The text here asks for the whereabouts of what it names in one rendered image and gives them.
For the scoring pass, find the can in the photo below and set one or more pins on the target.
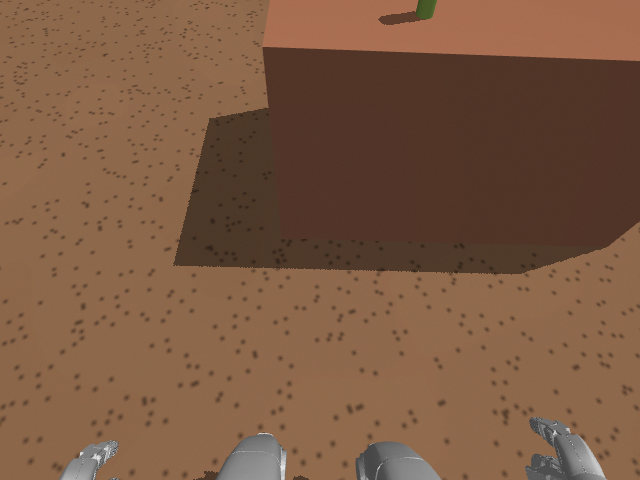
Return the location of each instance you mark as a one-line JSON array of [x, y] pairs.
[[425, 8]]

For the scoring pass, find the left robot hand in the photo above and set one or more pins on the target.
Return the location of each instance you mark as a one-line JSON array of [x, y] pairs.
[[91, 459]]

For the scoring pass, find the right robot hand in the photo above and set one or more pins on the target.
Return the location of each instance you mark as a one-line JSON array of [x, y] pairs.
[[574, 455]]

